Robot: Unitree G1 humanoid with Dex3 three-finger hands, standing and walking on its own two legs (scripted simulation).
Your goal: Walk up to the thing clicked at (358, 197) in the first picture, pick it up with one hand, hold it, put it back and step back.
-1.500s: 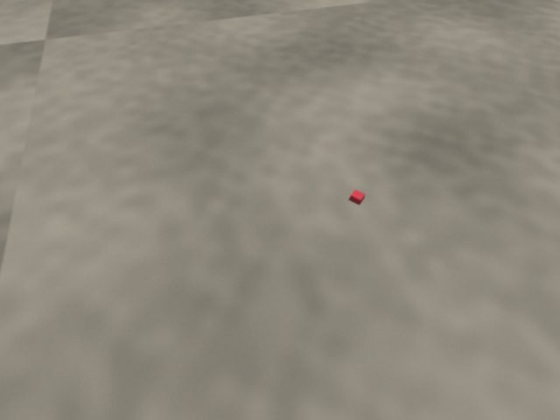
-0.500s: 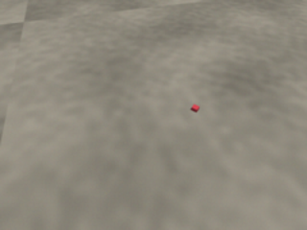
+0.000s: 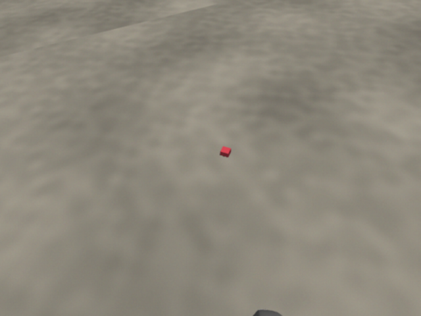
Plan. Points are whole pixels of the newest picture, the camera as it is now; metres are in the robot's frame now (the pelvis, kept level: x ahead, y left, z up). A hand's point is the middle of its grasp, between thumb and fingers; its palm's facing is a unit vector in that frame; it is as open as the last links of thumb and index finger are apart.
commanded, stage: walk up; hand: left
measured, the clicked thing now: (225, 151) +1.18 -0.05 -0.72
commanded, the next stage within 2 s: none
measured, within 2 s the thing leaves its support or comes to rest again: neither
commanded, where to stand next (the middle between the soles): +0.76 -0.16 m, yaw -17 degrees
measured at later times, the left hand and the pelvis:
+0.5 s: hand (119, 236) +0.32 +0.25 -0.12, palm faces -0.26 -0.91 -0.33, open 7.4 cm; pelvis +0.20 +0.00 +0.03, yaw -11 degrees
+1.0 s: hand (175, 162) +0.54 +0.12 -0.09, palm faces -0.28 -0.88 -0.38, open 7.4 cm; pelvis +0.38 -0.10 +0.03, yaw -18 degrees
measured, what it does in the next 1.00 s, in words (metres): walks ahead, turning right: left foot, then right foot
